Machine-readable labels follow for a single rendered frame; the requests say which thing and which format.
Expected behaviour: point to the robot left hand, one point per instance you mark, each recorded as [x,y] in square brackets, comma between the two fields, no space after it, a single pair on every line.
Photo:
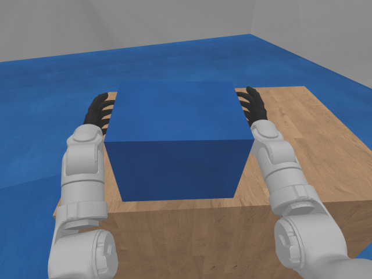
[95,112]

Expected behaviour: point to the robot right hand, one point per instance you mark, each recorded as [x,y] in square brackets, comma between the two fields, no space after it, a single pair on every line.
[256,106]

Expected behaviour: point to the robot left forearm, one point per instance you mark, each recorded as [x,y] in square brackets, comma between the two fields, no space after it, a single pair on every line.
[82,195]

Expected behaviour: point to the pedestal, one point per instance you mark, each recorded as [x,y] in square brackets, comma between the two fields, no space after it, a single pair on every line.
[233,238]

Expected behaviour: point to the robot right forearm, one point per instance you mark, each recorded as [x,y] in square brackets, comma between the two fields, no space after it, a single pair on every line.
[290,194]

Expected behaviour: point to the robot right upper arm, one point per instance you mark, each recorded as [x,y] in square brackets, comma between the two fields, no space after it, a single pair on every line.
[313,245]

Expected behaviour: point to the carton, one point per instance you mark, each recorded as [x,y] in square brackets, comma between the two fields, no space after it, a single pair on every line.
[176,140]

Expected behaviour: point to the robot left upper arm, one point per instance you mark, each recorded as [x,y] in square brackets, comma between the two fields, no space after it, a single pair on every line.
[85,255]

